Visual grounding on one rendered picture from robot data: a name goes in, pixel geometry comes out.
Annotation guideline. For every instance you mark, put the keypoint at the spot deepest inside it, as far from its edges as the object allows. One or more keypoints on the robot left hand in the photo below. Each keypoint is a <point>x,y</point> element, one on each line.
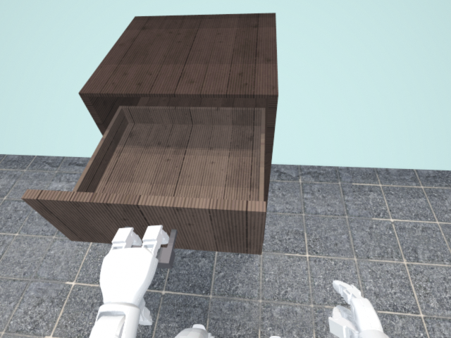
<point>126,273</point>

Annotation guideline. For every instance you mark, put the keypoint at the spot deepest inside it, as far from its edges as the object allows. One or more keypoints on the drawer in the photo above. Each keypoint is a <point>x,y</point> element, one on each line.
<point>197,170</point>

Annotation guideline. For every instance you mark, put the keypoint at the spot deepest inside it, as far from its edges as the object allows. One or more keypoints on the left robot forearm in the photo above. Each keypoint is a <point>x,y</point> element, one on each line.
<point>116,320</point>

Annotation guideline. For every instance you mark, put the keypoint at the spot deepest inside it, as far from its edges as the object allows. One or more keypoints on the cabinet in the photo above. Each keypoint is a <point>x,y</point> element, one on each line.
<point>219,60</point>

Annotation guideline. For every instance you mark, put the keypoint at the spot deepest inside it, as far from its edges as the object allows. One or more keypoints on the handle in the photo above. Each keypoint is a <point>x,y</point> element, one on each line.
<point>165,256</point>

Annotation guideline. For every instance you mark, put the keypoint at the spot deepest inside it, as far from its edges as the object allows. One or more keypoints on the left robot shin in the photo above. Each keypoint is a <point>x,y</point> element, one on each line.
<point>198,326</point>

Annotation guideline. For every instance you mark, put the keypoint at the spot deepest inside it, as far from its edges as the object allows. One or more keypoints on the robot right hand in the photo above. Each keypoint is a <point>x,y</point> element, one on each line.
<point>346,323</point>

